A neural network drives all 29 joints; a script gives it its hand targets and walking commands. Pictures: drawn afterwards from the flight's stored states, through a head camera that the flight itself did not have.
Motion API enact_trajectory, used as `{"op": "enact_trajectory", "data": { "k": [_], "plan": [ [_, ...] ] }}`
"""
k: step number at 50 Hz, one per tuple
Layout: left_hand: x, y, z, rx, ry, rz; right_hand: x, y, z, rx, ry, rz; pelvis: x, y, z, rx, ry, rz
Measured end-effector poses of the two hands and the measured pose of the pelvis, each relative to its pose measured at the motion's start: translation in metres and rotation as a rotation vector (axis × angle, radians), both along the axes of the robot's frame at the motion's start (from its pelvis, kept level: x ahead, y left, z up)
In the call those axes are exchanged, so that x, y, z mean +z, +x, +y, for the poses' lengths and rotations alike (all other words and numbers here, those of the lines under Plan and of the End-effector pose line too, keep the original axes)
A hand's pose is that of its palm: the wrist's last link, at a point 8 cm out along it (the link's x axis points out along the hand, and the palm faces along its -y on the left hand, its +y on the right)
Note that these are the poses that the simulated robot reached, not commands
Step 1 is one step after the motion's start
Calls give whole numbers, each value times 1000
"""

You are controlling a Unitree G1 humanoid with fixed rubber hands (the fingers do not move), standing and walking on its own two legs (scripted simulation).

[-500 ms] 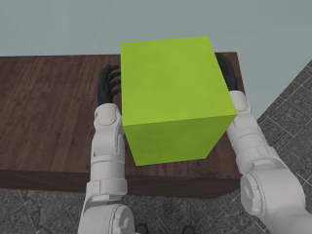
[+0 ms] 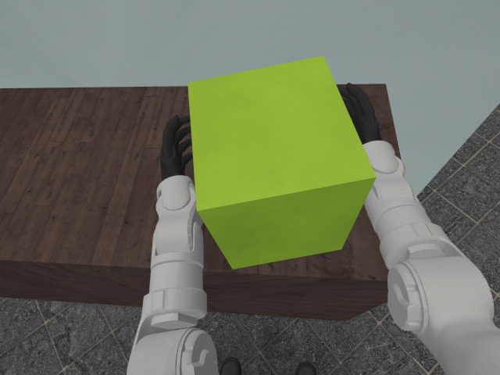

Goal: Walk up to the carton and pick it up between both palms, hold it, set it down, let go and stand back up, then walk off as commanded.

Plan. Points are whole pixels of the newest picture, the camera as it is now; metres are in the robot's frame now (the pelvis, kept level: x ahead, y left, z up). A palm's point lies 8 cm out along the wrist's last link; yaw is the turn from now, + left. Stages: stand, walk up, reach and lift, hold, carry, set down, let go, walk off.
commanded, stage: set down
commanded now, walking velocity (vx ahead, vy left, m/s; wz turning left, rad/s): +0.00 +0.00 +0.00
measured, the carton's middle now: (272, 175) +0.41 +0.07 +0.03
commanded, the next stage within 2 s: none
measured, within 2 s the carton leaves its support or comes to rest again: rests again in 0.34 s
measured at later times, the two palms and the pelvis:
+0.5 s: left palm (176, 171) +0.37 +0.21 +0.07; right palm (362, 129) +0.49 -0.06 +0.07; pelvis +0.00 +0.00 +0.00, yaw +0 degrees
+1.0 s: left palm (177, 172) +0.37 +0.21 +0.07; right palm (363, 132) +0.49 -0.06 +0.07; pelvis +0.00 +0.00 +0.00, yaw +0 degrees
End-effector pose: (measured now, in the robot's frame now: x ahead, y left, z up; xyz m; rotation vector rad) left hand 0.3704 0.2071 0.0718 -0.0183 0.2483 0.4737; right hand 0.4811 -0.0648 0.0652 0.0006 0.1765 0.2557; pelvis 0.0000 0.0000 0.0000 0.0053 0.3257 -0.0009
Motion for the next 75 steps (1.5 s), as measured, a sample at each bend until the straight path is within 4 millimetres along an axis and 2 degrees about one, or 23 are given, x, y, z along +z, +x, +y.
{"op": "enact_trajectory", "data": {
  "k": [11,21,64,75],
  "plan": [
    [-2,-3,6,24,-17,-16,13,5,9,32,-48,-11,0,0,0,0,0,-1],
    [-3,2,3,22,-36,-32,7,6,4,20,-59,12,0,0,0,0,0,0],
    [-6,0,-1,18,1,-55,2,4,0,33,-70,2,0,0,0,0,0,1],
    [-14,-1,0,12,3,-29,1,4,1,32,-62,8,0,1,0,0,0,1]
  ]
}}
